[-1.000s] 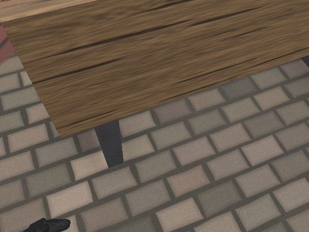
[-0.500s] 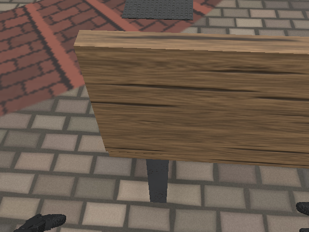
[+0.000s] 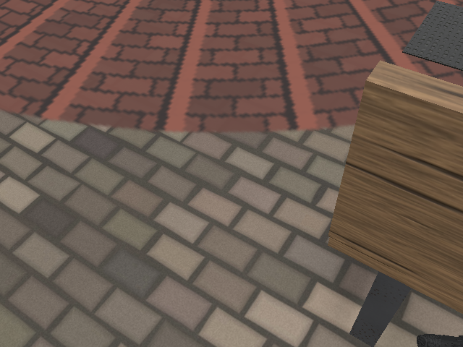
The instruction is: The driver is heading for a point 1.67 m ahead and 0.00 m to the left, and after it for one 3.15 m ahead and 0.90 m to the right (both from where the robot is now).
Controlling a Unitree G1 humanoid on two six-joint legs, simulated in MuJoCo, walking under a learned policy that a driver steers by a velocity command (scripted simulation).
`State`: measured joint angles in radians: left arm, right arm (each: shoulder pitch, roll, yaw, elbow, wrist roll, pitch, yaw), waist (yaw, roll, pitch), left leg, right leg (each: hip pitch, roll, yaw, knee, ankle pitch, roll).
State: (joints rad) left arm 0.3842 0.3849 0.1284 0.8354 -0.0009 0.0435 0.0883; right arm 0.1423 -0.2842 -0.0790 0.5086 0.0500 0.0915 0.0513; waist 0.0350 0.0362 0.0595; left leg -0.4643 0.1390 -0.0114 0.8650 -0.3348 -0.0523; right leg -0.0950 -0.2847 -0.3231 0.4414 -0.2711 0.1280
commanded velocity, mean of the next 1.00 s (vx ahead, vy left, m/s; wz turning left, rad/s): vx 0.04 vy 0.06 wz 0.20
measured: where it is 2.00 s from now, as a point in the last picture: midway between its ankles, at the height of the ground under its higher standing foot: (216, 301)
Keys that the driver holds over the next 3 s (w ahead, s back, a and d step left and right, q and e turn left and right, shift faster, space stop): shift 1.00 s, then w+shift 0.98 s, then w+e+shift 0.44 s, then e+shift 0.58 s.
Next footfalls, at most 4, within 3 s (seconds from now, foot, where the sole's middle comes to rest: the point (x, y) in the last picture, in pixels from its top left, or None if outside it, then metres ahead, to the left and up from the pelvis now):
0.04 left None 0.08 0.20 -0.77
0.40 right None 0.11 0.01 -0.77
1.36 right None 0.30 -0.03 -0.77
1.86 left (177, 267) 0.71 0.26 -0.77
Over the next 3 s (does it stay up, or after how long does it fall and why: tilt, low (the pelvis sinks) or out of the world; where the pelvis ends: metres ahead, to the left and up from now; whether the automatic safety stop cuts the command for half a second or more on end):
stays up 1.35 0.25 0.00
